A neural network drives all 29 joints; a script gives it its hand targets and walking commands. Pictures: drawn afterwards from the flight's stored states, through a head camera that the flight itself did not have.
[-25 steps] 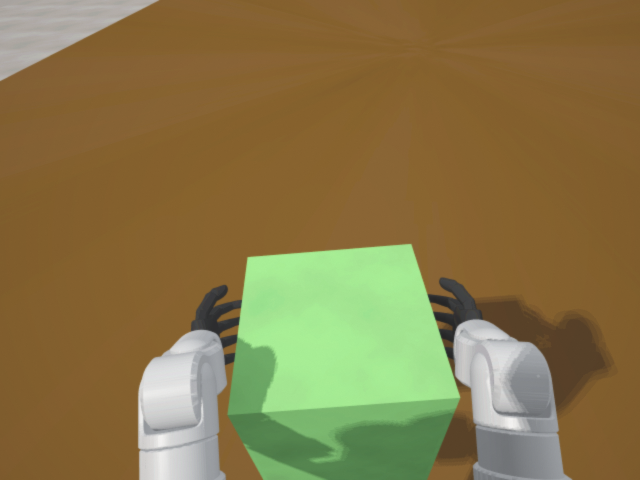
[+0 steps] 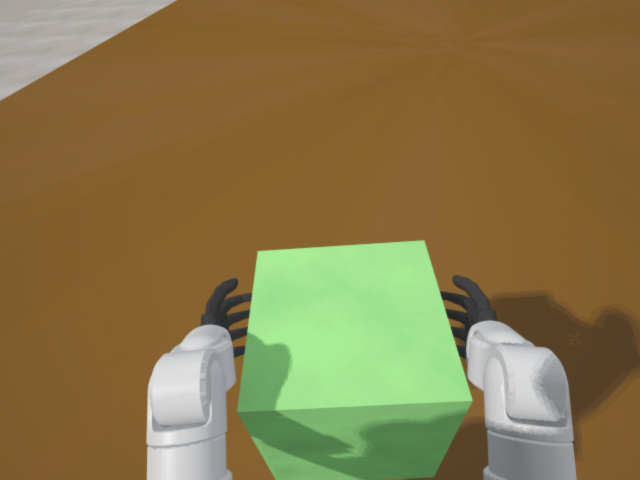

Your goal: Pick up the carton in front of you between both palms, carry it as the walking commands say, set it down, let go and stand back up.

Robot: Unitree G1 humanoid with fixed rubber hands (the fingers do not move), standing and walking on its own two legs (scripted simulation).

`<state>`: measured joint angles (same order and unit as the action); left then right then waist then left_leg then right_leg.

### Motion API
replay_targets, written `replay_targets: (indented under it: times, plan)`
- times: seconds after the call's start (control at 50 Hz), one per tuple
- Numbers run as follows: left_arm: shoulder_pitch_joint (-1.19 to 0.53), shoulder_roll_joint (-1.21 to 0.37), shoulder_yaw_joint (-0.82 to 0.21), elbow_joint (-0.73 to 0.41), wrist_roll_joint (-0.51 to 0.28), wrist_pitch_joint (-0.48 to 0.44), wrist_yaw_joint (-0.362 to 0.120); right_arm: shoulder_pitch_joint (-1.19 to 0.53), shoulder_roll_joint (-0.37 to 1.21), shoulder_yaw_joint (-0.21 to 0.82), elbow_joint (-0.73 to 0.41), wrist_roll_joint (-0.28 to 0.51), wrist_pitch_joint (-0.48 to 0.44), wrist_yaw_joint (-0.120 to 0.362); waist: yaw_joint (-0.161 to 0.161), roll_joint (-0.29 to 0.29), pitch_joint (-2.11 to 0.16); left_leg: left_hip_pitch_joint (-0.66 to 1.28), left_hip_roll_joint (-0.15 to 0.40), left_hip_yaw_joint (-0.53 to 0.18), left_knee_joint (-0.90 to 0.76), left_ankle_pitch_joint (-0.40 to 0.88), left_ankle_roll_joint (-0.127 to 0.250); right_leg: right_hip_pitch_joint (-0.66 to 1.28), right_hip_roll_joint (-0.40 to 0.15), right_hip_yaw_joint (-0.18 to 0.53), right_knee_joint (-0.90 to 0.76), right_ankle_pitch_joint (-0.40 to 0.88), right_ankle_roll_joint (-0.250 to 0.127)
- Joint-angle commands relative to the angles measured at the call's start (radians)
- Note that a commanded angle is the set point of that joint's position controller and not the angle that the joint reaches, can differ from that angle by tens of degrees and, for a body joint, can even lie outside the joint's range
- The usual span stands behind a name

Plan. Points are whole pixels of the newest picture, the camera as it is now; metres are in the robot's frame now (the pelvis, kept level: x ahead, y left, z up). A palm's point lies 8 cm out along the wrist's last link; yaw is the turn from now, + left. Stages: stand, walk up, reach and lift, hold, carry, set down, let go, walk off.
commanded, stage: carry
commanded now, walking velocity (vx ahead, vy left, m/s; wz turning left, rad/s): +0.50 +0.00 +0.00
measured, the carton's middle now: (348, 367) +0.27 -0.01 +0.01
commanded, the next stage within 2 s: none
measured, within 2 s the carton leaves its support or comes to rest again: neither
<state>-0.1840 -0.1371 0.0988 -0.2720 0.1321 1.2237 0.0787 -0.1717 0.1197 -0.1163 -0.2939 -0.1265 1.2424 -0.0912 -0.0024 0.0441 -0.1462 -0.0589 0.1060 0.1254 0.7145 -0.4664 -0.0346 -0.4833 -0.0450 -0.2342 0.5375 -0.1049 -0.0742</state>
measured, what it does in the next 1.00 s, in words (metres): walks ahead: left foot, then right foot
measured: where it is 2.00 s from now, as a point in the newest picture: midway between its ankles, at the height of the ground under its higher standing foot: (337, 337)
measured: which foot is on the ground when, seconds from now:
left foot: up 0.00-0.44, down 0.46-1.00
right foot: down 0.00-0.50, up 0.52-0.94, down 0.96-1.00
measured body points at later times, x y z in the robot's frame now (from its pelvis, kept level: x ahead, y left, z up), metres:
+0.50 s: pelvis +0.33 +0.02 +0.00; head +0.31 +0.03 +0.45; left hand +0.61 +0.16 +0.09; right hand +0.60 -0.14 +0.09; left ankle +0.46 +0.10 -0.72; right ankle +0.12 -0.08 -0.70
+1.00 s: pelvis +0.66 -0.02 +0.00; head +0.65 -0.02 +0.45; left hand +0.95 +0.13 +0.10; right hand +0.94 -0.17 +0.09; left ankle +0.46 +0.10 -0.70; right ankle +0.79 -0.10 -0.72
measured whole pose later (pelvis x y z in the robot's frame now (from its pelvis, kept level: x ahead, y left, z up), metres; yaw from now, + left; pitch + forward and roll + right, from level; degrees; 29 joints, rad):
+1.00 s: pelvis +0.66 -0.02 +0.00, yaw +0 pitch +3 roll -1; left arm -0.18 -0.14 0.09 -0.37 0.12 1.22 0.09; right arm -0.17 0.13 -0.11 -0.37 -0.12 1.23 -0.09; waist 0.01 0.03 -0.09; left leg 0.01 0.10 0.17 0.58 -0.47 -0.05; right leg -0.48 -0.04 -0.23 0.48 -0.05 -0.08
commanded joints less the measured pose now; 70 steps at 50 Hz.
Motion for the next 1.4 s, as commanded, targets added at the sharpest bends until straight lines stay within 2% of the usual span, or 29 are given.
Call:
replay_targets:
  times: [0.0,0.04,0.08,0.16,0.24,0.36,0.4,0.44,0.46,0.48,0.5,0.52,0.56,0.6,0.7,0.84,0.92,0.94,0.96,0.98,1.0,1.06,1.08,1.12,1.16,1.24,1.28,1.32,1.38]
  plan:
    - [-0.390,-0.909,-0.668,-0.038,-0.412,0.000,-0.251,-0.508,0.910,0.731,-0.070,0.436,0.000,0.271,0.021,-0.286,-0.293,-0.648,-0.063,-0.104,0.603,0.006,0.033,0.763,-0.366,0.654,-0.278,0.028,-0.149]
    - [-0.433,-0.984,-0.691,-0.071,-0.433,-0.021,-0.259,-0.513,0.963,0.737,-0.075,0.438,-0.028,0.275,0.014,-0.093,-0.262,-0.617,0.020,-0.138,0.529,0.110,0.055,0.609,-0.319,0.475,-0.274,0.081,-0.083]
    - [-0.455,-1.010,-0.709,-0.089,-0.444,-0.040,-0.266,-0.508,0.991,0.755,-0.080,0.430,-0.051,0.269,0.006,-0.126,-0.247,-0.552,0.034,-0.112,0.412,0.199,0.050,0.504,-0.278,0.356,-0.330,-0.024,-0.036]
    - [-0.402,-0.979,-0.716,-0.105,-0.455,-0.052,-0.277,-0.437,0.997,0.762,-0.091,0.405,-0.076,0.249,0.010,-0.171,-0.192,-0.593,0.032,-0.057,0.212,0.291,0.014,0.499,-0.250,0.257,-0.408,-0.071,-0.061]
    - [-0.389,-0.921,-0.715,-0.147,-0.454,-0.043,-0.274,-0.419,0.954,0.757,-0.131,0.402,-0.068,0.239,0.013,-0.157,-0.125,-0.618,0.013,-0.001,0.001,0.390,0.003,0.551,-0.214,0.179,-0.398,0.077,-0.059]
    - [-0.351,-0.837,-0.682,-0.129,-0.416,-0.001,-0.252,-0.415,0.864,0.739,-0.138,0.415,-0.015,0.246,0.017,-0.190,-0.026,-0.564,-0.029,0.060,-0.192,0.462,0.047,0.608,-0.202,0.108,-0.355,0.271,-0.029]
    - [-0.361,-0.826,-0.678,-0.123,-0.409,0.011,-0.247,-0.423,0.850,0.728,-0.128,0.421,-0.002,0.251,0.014,-0.201,-0.037,-0.462,-0.053,0.089,-0.235,0.440,0.065,0.620,-0.200,0.078,-0.268,0.420,-0.008]
    - [-0.385,-0.820,-0.681,-0.123,-0.412,0.020,-0.246,-0.412,0.847,0.709,-0.101,0.418,0.004,0.255,-0.015,-0.154,-0.141,-0.128,-0.130,0.165,-0.286,0.372,0.070,0.516,-0.144,-0.009,0.026,0.516,0.035]
    - [-0.397,-0.813,-0.685,-0.124,-0.411,0.023,-0.246,-0.404,0.845,0.698,-0.094,0.412,0.005,0.258,-0.037,-0.065,-0.221,0.096,0.000,-0.008,-0.302,0.267,0.080,0.346,-0.120,0.001,0.246,0.270,0.061]
    - [-0.434,-0.828,-0.700,-0.154,-0.423,0.032,-0.245,-0.410,0.840,0.682,-0.057,0.400,-0.005,0.263,-0.034,0.231,-0.320,0.329,0.276,-0.515,-0.395,0.121,0.231,0.028,0.010,0.036,0.562,-0.002,0.116]
    - [-0.440,-0.838,-0.704,-0.137,-0.418,0.028,-0.249,-0.397,0.880,0.688,-0.048,0.412,-0.009,0.266,-0.025,0.265,-0.282,0.350,0.319,-0.657,-0.496,0.302,0.265,-0.161,0.061,0.148,0.711,-0.360,0.101]
    - [-0.445,-0.877,-0.712,-0.113,-0.421,0.017,-0.251,-0.419,0.906,0.694,-0.061,0.422,-0.016,0.269,-0.026,0.189,-0.273,0.327,0.297,-0.527,-0.455,0.446,0.254,-0.197,0.001,0.220,0.785,-0.353,0.070]
    - [-0.452,-0.947,-0.722,-0.107,-0.427,-0.011,-0.256,-0.457,0.976,0.712,-0.077,0.437,-0.038,0.274,-0.021,0.007,-0.255,0.197,0.255,-0.351,-0.434,0.555,0.193,-0.172,-0.073,0.243,0.701,-0.252,0.047]
    - [-0.434,-0.989,-0.731,-0.105,-0.426,-0.031,-0.252,-0.471,1.004,0.728,-0.099,0.449,-0.055,0.279,-0.012,0.045,-0.255,0.110,0.215,-0.240,-0.483,0.457,0.148,-0.111,-0.082,0.219,0.583,-0.175,0.054]
    - [-0.379,-0.988,-0.743,-0.121,-0.402,-0.059,-0.231,-0.421,0.975,0.736,-0.124,0.455,-0.070,0.291,-0.012,0.088,-0.184,0.125,0.180,-0.123,-0.564,0.424,0.172,-0.184,-0.079,0.141,0.326,-0.062,0.098]
    - [-0.374,-0.882,-0.731,-0.169,-0.414,-0.015,-0.226,-0.387,0.863,0.709,-0.148,0.426,-0.037,0.271,-0.021,0.097,-0.053,0.169,0.137,-0.008,-0.546,0.615,0.150,-0.146,-0.036,0.054,0.016,0.099,0.079]
    - [-0.368,-0.837,-0.704,-0.144,-0.418,0.016,-0.235,-0.395,0.826,0.697,-0.135,0.409,-0.011,0.261,0.004,0.106,-0.087,0.141,0.090,0.107,-0.285,0.986,0.060,0.159,0.055,-0.031,-0.125,0.185,0.060]
    - [-0.371,-0.833,-0.697,-0.140,-0.415,0.020,-0.239,-0.405,0.817,0.696,-0.133,0.409,-0.005,0.260,0.015,0.063,-0.130,0.071,0.049,0.131,-0.136,0.935,0.025,0.332,0.057,-0.039,-0.176,0.246,0.065]
    - [-0.375,-0.822,-0.689,-0.137,-0.412,0.025,-0.242,-0.423,0.810,0.695,-0.130,0.406,-0.002,0.261,0.028,-0.035,-0.200,-0.084,0.015,0.114,0.063,0.613,-0.007,0.539,-0.093,0.109,-0.139,0.486,0.057]
    - [-0.384,-0.819,-0.675,-0.100,-0.406,0.022,-0.248,-0.459,0.837,0.718,-0.144,0.424,0.009,0.256,0.032,-0.282,-0.356,-0.410,-0.082,0.049,0.367,0.141,-0.034,0.896,-0.367,0.458,-0.071,0.761,-0.134]
    - [-0.336,-0.839,-0.667,-0.074,-0.414,0.015,-0.248,-0.422,0.836,0.714,-0.123,0.420,0.010,0.258,0.023,-0.314,-0.388,-0.460,-0.128,-0.039,0.535,-0.094,-0.023,0.826,-0.396,0.561,-0.154,0.787,-0.194]
    - [-0.398,-0.959,-0.683,-0.119,-0.431,-0.014,-0.258,-0.493,0.933,0.743,-0.142,0.430,-0.022,0.263,0.014,-0.144,-0.299,-0.447,-0.008,-0.140,0.375,0.017,0.025,0.620,-0.312,0.314,-0.212,0.691,-0.093]
    - [-0.414,-0.980,-0.689,-0.126,-0.434,-0.024,-0.260,-0.508,0.954,0.755,-0.155,0.433,-0.032,0.260,0.008,-0.144,-0.292,-0.392,0.002,-0.128,0.245,0.058,0.024,0.563,-0.278,0.258,-0.240,0.603,-0.055]
    - [-0.420,-0.993,-0.696,-0.152,-0.441,-0.034,-0.263,-0.483,0.988,0.765,-0.159,0.435,-0.048,0.252,0.003,-0.152,-0.307,-0.289,-0.028,-0.078,0.070,0.049,0.013,0.504,-0.248,0.188,-0.257,0.548,-0.051]
    - [-0.386,-0.978,-0.698,-0.162,-0.442,-0.039,-0.265,-0.445,0.984,0.766,-0.172,0.425,-0.057,0.243,0.008,-0.170,-0.314,-0.251,-0.048,-0.041,-0.072,0.070,0.007,0.510,-0.239,0.148,-0.243,0.539,-0.065]
    - [-0.357,-0.926,-0.695,-0.173,-0.434,-0.035,-0.265,-0.427,0.941,0.760,-0.195,0.416,-0.049,0.238,0.009,-0.183,-0.306,-0.163,-0.035,0.016,-0.256,0.327,0.007,0.461,-0.208,0.091,-0.180,0.418,-0.043]
    - [-0.347,-0.902,-0.686,-0.146,-0.416,-0.024,-0.263,-0.420,0.917,0.749,-0.175,0.414,-0.032,0.246,0.005,-0.145,-0.265,-0.079,0.010,0.007,-0.356,0.499,0.000,0.375,-0.169,0.090,-0.143,0.216,0.013]
    - [-0.351,-0.880,-0.682,-0.109,-0.397,-0.009,-0.260,-0.427,0.886,0.733,-0.123,0.408,-0.015,0.259,0.013,-0.046,-0.233,-0.045,0.120,-0.076,-0.287,0.653,0.018,0.287,-0.116,0.100,-0.125,0.024,0.063]
    - [-0.397,-0.884,-0.691,-0.065,-0.402,0.013,-0.262,-0.402,0.905,0.704,-0.025,0.400,-0.010,0.275,0.007,0.024,-0.166,-0.123,0.106,-0.071,-0.264,0.713,0.032,0.319,-0.123,0.120,-0.084,0.135,0.075]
